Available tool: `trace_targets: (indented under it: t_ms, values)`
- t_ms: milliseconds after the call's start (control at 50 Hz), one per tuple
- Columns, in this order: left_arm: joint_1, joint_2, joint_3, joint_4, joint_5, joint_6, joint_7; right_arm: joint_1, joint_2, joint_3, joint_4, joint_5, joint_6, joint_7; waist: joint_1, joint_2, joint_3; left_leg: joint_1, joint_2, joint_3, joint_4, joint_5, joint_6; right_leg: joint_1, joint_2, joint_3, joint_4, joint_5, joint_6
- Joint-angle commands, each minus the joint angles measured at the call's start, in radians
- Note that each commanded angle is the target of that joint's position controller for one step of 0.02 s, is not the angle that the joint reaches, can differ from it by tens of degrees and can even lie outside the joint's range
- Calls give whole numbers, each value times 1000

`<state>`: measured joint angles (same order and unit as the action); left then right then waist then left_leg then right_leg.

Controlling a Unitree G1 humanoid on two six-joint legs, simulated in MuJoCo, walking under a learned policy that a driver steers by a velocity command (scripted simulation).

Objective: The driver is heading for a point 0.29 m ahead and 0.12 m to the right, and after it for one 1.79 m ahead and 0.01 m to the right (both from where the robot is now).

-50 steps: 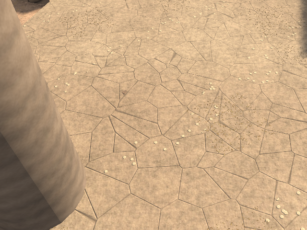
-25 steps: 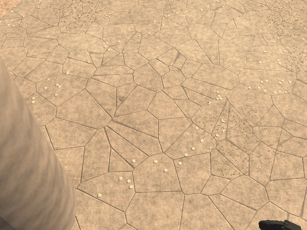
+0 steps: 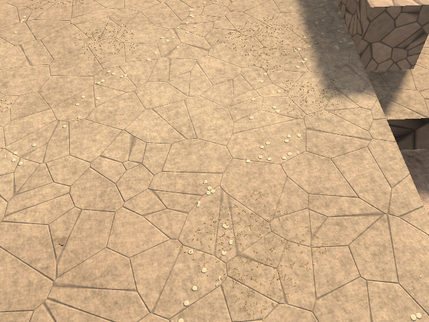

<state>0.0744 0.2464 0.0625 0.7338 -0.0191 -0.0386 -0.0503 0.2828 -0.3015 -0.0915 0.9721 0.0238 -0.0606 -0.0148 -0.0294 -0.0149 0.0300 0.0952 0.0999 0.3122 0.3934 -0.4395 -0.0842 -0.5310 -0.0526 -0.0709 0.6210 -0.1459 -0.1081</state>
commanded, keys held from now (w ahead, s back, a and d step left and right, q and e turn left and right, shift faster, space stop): w+e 0.12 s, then e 0.46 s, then q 0.42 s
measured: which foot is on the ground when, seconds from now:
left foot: down 0.00-0.00, up 0.02-0.50, down 0.52-0.90, up 0.92-1.00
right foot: down 0.00-0.52, up 0.54-0.86, down 0.88-1.00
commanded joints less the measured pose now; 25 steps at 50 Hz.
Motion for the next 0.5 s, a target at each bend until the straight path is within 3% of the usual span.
trace_targets:
  t_ms: [20, 40, 60, 80, 100, 120, 140, 160, 220, 280, 340, 380, 400, 460, 480, 500]
  values:
    - [386, 288, 119, 38, -2, 6, 29, -33, -132, -16, -94, -24, -1, -16, 207, -87, -202, -358, 118, -35, 653, 607, 97, 588, -27, 180, -57, 42, -110]
    - [326, 375, 125, 20, -3, -2, 24, 45, 8, 23, -165, -39, -36, -4, 57, -281, -286, -746, -90, -206, 952, -151, 53, 823, -208, 762, -227, -268, -274]
    - [348, 286, 96, 0, -7, -22, 8, -101, -73, 15, -183, 5, -71, 10, 135, -121, -333, -861, -95, -391, 1044, -149, 74, 845, -275, 919, -380, -357, -277]
    - [321, 233, 80, 9, 0, -38, 2, -165, -105, 5, -207, 35, -88, 16, 131, -74, -206, -951, -58, -388, 1021, -44, 105, 779, -265, 793, -386, -273, -234]
    - [255, 198, 68, -4, -2, -45, 3, -157, -101, 7, -193, 15, -97, 9, 88, -6, -148, -905, -10, -397, 941, 53, 125, 643, -222, 660, -364, -148, -201]
    - [178, 163, 57, -21, 2, -45, 5, -138, -110, -1, -177, -11, -94, 2, 42, 6, -112, -822, 25, -402, 854, 116, 125, 511, -174, 546, -359, -38, -173]
    - [134, 142, 48, -42, 16, -46, 10, -116, -123, -9, -172, -15, -79, 1, 11, -22, -101, -753, 44, -408, 816, 146, 118, 429, -149, 484, -368, 106, -160]
    - [124, 145, 48, -49, 19, -46, 16, -111, -126, -13, -177, -20, -64, 0, -1, -27, -99, -716, 43, -402, 784, 151, 103, 389, -135, 446, -370, 257, -159]
    - [177, 187, 60, -38, 10, -42, 45, -144, -83, -8, -200, -46, -34, -7, -4, -3, -95, -710, 1, -363, 665, 211, 51, 340, -90, 315, -332, 622, -151]
    - [221, 186, 62, -34, 1, -16, 72, -231, -57, 2, -237, -41, -25, -7, 26, -47, -101, -730, -49, -355, 481, 342, 30, 351, -49, 280, -297, 647, -102]
    - [213, 204, 69, -52, -17, -3, 79, -305, -58, 5, -264, -34, -26, -1, 57, -79, -109, -656, -95, -347, 275, 491, 43, 333, -21, 284, -268, 552, -37]
    - [227, 195, 67, -52, -14, 7, 83, -339, -58, 6, -282, -30, -20, 6, 74, -101, -108, -632, -119, -347, 214, 505, 41, 343, -26, 330, -249, 486, -27]
    - [256, 180, 68, -44, -8, 18, 95, -361, -51, 8, -294, -28, -16, 15, 79, -95, -104, -643, -135, -356, 206, 467, 31, 371, -44, 366, -228, 455, -37]
    - [213, 177, 67, -77, -6, 35, 109, -336, -78, -2, -301, -37, -26, 26, 53, -108, -92, -658, -139, -389, 112, 337, 54, 469, -54, 466, -137, 413, -50]
    - [194, 173, 66, -94, -8, 37, 109, -305, -91, -7, -296, -40, -36, 27, 40, -120, -104, -606, -143, -380, 64, 345, 68, 476, -40, 485, -102, 407, -43]
    - [154, 169, 62, -113, -11, 36, 107, -251, -100, -13, -289, -46, -46, 25, -1, -116, -129, -483, -134, -369, -31, 458, 94, 449, 3, 474, -32, 409, -18]
Keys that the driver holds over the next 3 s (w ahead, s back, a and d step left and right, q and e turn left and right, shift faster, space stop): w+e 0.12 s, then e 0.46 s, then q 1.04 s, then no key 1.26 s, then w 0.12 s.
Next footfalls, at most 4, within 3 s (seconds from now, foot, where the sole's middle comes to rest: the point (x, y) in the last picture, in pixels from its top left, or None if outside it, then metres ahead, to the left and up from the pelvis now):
0.52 left None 0.43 0.00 -0.76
0.88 right None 0.28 -0.20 -0.76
1.26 left None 0.36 0.04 -0.76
1.72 right None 0.37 -0.18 -0.76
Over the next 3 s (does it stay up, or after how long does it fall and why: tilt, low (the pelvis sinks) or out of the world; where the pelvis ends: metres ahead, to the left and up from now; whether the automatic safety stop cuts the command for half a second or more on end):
stays up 0.30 -0.04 0.01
